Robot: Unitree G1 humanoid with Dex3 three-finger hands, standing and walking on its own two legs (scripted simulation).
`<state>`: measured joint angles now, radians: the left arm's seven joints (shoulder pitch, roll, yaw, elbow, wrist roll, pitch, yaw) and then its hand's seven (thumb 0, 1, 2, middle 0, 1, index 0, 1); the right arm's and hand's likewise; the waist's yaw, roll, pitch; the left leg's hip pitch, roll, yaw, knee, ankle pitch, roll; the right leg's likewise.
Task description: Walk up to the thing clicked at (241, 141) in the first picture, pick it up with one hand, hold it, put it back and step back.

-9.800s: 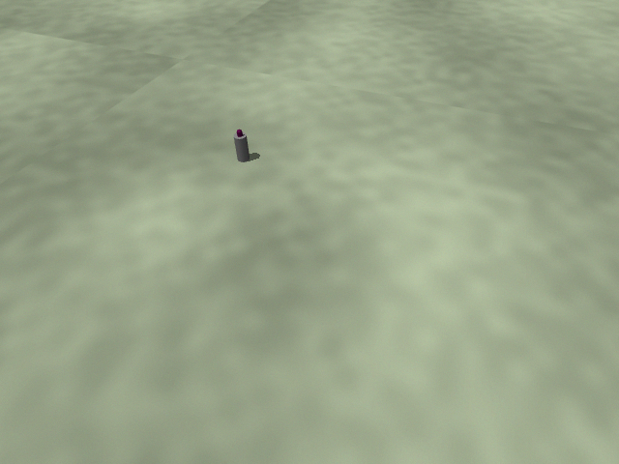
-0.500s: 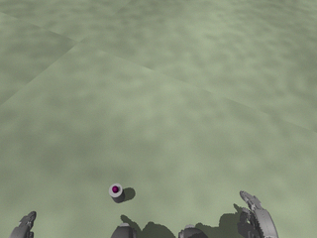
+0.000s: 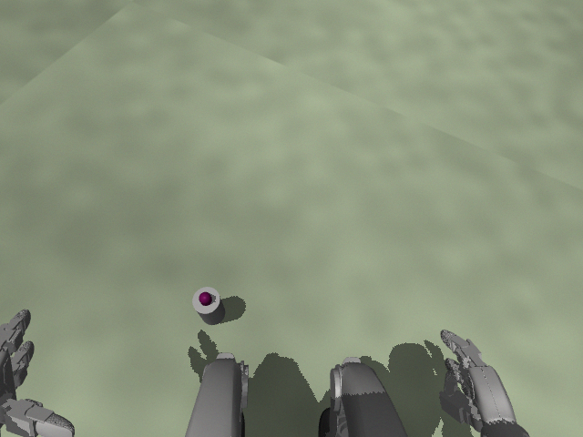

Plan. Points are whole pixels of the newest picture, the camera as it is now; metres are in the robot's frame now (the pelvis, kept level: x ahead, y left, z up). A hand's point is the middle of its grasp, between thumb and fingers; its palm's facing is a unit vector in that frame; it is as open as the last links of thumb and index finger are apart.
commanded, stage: go down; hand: left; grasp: from the side
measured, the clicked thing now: (209, 305) +0.41 +0.19 -0.51
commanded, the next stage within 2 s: approach in 1.72 s
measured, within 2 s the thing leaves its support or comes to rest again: neither
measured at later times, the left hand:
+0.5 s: hand (60, 329) +0.29 +0.36 -0.16, palm faces +0.15 -0.97 -0.18, open 17.4 cm
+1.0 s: hand (61, 315) +0.32 +0.38 -0.18, palm faces +0.15 -0.98 -0.14, open 17.5 cm
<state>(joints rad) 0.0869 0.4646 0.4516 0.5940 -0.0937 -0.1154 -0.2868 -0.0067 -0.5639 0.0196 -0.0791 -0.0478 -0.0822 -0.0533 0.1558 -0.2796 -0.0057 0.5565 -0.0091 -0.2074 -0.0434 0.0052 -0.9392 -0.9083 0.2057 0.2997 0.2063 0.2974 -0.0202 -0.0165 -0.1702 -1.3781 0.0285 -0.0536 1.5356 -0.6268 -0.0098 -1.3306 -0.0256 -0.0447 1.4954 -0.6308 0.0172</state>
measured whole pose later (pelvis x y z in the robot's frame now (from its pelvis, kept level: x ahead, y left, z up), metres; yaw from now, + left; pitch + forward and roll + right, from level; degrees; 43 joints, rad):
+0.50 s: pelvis -0.03 +0.00 -0.11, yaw -2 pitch +33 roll -5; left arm -0.28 0.65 0.68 0.87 -0.17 -0.35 -0.56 -0.01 -0.55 0.08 -0.06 -0.09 -0.05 -0.10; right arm 0.10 -0.32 0.02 0.67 -0.03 -0.19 -0.04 0.00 -0.89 -0.90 0.21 0.30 0.21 0.30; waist -0.02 -0.02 -0.16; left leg -1.82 0.04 -0.09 1.92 -0.69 -0.02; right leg -1.77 -0.01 -0.06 1.88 -0.69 0.01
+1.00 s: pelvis -0.05 +0.00 -0.18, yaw -4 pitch +32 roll -6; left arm -0.44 0.78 0.78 0.99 -0.18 -0.37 -0.68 -0.01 -0.55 0.06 -0.06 -0.06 -0.05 -0.07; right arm 0.09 -0.35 0.06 0.68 -0.04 -0.19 -0.04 0.00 -0.91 -0.91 0.21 0.30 0.21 0.30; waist -0.04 -0.03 -0.13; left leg -2.02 0.03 -0.12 2.13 -0.69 -0.03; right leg -1.96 -0.01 -0.07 2.07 -0.68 0.01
